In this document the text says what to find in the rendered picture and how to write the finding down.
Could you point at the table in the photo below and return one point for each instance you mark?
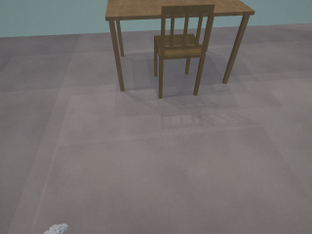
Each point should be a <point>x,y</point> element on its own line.
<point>152,10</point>

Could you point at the left robot hand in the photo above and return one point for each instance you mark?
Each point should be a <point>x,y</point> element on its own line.
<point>57,229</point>

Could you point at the chair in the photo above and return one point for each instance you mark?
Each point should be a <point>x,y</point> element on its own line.
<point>182,46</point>

